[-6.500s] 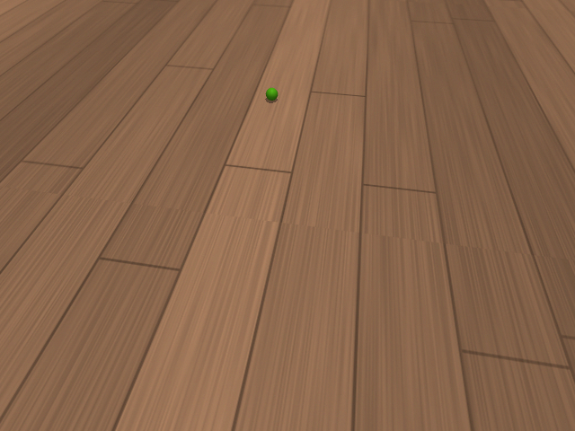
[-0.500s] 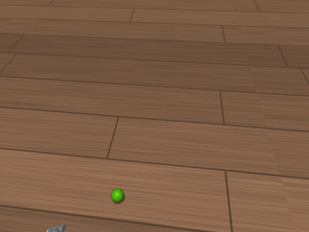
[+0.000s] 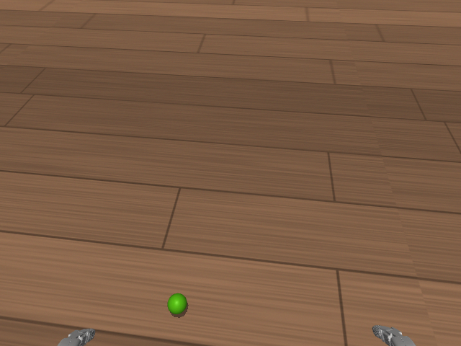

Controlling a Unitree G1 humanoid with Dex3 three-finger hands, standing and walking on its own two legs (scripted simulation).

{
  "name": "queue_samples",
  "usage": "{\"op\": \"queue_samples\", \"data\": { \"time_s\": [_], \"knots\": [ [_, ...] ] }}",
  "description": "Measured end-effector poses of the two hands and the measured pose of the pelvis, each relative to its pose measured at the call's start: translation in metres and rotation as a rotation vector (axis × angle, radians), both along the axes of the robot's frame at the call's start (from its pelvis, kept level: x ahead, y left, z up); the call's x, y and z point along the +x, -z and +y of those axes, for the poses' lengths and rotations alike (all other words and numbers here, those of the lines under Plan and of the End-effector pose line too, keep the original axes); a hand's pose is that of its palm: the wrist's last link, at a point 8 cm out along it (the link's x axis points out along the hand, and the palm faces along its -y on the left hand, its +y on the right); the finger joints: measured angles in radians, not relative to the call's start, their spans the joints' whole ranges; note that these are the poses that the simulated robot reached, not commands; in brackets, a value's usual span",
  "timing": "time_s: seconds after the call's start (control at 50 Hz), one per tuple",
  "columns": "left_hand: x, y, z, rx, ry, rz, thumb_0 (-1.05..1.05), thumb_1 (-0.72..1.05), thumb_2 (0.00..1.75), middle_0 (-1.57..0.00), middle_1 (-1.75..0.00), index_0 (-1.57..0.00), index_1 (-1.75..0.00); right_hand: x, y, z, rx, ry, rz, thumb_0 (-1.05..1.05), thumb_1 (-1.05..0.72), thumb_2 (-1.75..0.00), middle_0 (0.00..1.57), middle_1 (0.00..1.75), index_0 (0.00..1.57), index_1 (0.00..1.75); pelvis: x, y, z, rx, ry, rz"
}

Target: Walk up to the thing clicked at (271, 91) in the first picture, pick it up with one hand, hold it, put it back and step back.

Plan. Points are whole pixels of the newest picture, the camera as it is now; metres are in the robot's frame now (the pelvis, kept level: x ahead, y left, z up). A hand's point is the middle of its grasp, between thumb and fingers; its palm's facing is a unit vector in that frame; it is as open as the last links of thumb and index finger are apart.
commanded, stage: walk up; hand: left
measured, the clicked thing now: (177, 303) +0.39 +0.24 -0.74
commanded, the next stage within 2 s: stand in 0.98 s
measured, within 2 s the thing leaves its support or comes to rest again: neither
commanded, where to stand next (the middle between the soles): +0.05 +0.00 m, yaw +3 degrees
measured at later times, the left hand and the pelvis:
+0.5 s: hand out of the picture +0.05 +0.25 -0.16, palm faces +0.02 -0.95 -0.31, open 7.4 cm; pelvis -0.01 +0.00 +0.00, yaw +1 degrees
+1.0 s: hand out of the picture +0.07 +0.25 -0.15, palm faces +0.05 -0.94 -0.34, open 7.4 cm; pelvis -0.01 +0.00 +0.00, yaw +2 degrees
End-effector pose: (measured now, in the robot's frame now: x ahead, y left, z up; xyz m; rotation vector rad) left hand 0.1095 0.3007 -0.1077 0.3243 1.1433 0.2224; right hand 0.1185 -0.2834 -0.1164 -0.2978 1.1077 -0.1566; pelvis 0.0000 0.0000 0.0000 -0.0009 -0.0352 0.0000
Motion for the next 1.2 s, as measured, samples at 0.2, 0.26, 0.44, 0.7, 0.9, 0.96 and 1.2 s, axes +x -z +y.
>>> {"op": "queue_samples", "data": {
  "time_s": [0.2,0.26,0.44,0.7,0.9,0.96,1.2],
  "knots": [
    [-0.043,0.004,0.000,-0.015,-0.035,0.074,0.01,0.90,0.89,-0.20,-0.30,-0.21,-0.30,-0.041,0.004,-0.003,-0.001,0.011,0.096,0.01,-0.90,-0.90,0.20,0.30,0.21,0.30,-0.012,-0.004,0.000,-0.005,-0.010,-0.004],
    [-0.054,0.009,-0.001,-0.026,-0.043,0.100,0.01,0.90,0.89,-0.20,-0.30,-0.21,-0.30,-0.053,0.003,-0.006,-0.012,0.020,0.126,0.01,-0.90,-0.90,0.20,0.30,0.21,0.30,-0.014,-0.004,0.000,-0.007,-0.013,-0.002],
    [-0.066,0.017,-0.008,-0.057,-0.061,0.127,0.01,0.90,0.89,-0.20,-0.30,-0.21,-0.30,-0.067,0.000,-0.010,-0.036,0.035,0.163,0.01,-0.90,-0.90,0.20,0.30,0.21,0.30,-0.013,-0.004,0.000,-0.010,-0.021,0.003],
    [-0.047,0.010,-0.004,-0.042,-0.060,0.067,0.01,0.90,0.89,-0.20,-0.30,-0.21,-0.30,-0.039,-0.001,-0.003,-0.020,0.009,0.091,0.01,-0.90,-0.90,0.20,0.30,0.21,0.30,-0.008,-0.004,0.001,-0.009,-0.029,0.004],
    [-0.041,0.005,-0.002,-0.027,-0.061,0.045,0.01,0.90,0.89,-0.20,-0.30,-0.21,-0.30,-0.028,-0.001,-0.003,-0.015,-0.011,0.071,0.01,-0.90,-0.90,0.20,0.30,0.21,0.30,-0.007,-0.004,-0.001,-0.006,-0.036,0.005],
    [-0.043,0.005,-0.002,-0.027,-0.063,0.053,0.01,0.90,0.89,-0.20,-0.30,-0.21,-0.30,-0.029,0.000,-0.004,-0.017,-0.013,0.078,0.01,-0.90,-0.90,0.20,0.30,0.21,0.30,-0.007,-0.004,-0.002,-0.006,-0.039,0.007],
    [-0.054,0.009,-0.013,-0.035,-0.042,0.107,0.01,0.90,0.89,-0.20,-0.30,-0.21,-0.30,-0.036,0.001,-0.013,-0.021,0.001,0.116,0.01,-0.90,-0.90,0.20,0.30,0.21,0.30,-0.004,-0.006,-0.006,0.001,-0.026,0.012]
  ]
}}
